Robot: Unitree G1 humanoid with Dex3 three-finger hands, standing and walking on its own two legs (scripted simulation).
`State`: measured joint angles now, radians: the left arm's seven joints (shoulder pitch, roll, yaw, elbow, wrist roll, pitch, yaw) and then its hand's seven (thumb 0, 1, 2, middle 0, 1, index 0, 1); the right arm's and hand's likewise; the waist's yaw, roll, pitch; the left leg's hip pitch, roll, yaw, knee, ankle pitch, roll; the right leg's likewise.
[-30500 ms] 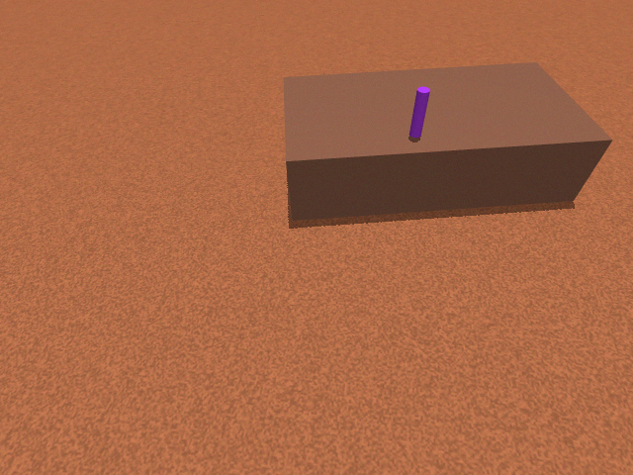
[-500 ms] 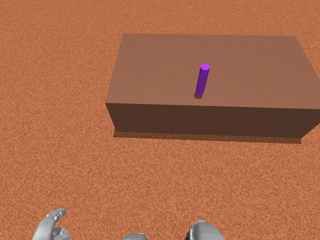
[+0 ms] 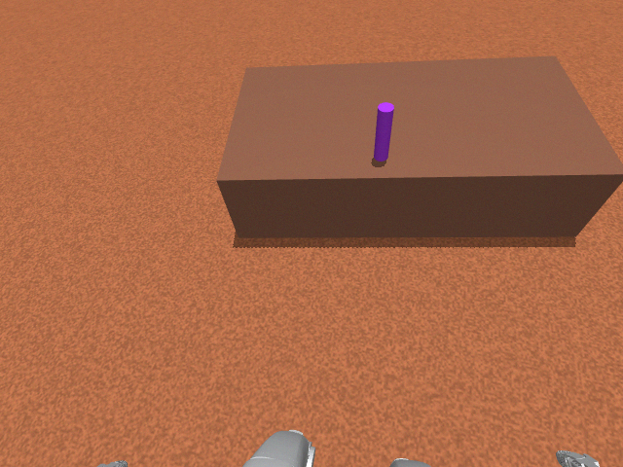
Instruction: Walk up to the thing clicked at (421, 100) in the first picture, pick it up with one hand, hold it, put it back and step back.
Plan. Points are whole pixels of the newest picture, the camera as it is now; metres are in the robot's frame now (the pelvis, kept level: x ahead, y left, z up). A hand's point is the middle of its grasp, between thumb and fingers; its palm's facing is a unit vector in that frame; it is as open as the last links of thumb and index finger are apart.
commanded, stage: step back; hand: right
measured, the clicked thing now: (383, 133) +1.07 -0.14 -0.33
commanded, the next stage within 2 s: stand in 1.08 s
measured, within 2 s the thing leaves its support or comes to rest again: neither
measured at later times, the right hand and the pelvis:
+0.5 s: hand out of the picture +0.03 -0.24 -0.15, palm faces -0.06 +0.93 -0.35, open 7.4 cm; pelvis -0.06 +0.01 +0.00, yaw +2 degrees
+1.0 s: hand out of the picture +0.08 -0.24 -0.14, palm faces -0.01 +0.94 -0.34, open 7.4 cm; pelvis -0.03 +0.01 +0.01, yaw +1 degrees
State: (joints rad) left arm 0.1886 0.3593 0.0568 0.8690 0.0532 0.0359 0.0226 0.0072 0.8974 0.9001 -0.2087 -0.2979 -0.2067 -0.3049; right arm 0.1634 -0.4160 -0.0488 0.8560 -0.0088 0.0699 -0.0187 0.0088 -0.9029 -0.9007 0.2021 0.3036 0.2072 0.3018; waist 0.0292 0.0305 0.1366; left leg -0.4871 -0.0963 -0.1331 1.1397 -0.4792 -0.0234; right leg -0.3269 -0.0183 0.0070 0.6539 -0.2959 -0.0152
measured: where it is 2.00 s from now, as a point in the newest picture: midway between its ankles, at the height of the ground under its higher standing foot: outside the picture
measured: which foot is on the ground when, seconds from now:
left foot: up 0.00-0.10, down 0.12-1.00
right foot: down 0.00-1.00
